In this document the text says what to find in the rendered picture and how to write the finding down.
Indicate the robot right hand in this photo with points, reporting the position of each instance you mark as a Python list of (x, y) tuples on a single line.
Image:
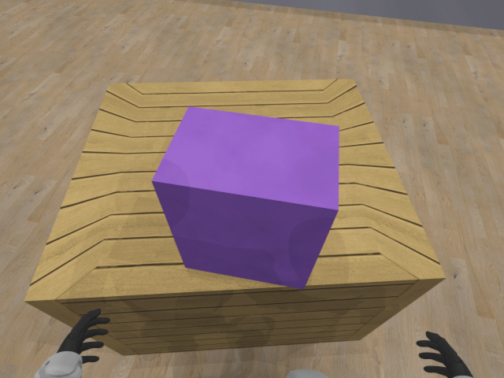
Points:
[(454, 365)]

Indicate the left robot forearm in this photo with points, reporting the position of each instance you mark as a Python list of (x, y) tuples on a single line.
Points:
[(65, 364)]

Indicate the robot left hand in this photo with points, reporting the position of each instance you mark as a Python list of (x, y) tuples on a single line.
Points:
[(74, 340)]

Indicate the pedestal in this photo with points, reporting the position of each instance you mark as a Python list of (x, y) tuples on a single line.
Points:
[(111, 247)]

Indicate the carton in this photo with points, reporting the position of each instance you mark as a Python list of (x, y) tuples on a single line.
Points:
[(250, 196)]

